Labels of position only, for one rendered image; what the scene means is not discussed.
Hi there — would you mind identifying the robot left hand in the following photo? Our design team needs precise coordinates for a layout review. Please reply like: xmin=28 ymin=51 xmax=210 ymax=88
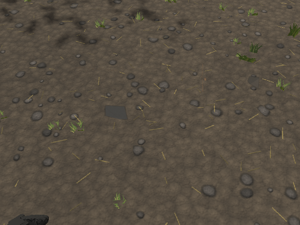
xmin=8 ymin=214 xmax=49 ymax=225

